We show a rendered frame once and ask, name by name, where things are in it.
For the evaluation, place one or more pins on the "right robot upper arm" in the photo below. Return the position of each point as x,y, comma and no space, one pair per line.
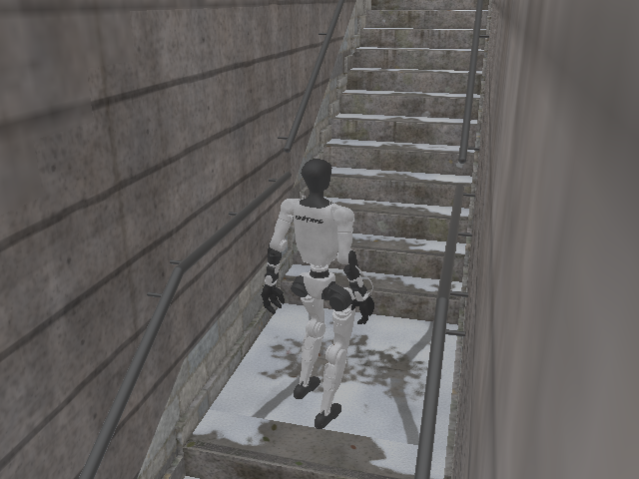
344,217

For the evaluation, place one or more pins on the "right robot hand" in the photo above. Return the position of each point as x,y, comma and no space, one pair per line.
366,308

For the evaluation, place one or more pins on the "left robot forearm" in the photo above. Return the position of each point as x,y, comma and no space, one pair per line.
273,266

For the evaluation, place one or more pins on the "right robot forearm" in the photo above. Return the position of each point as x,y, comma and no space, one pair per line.
354,278

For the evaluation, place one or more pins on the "right robot shin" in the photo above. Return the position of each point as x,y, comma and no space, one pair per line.
332,376

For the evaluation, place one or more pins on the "left robot upper arm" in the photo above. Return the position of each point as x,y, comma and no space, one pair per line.
283,224

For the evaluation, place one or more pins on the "left robot hand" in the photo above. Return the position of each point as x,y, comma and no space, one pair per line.
273,293

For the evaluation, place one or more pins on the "right robot foot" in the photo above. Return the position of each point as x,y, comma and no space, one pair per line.
322,421

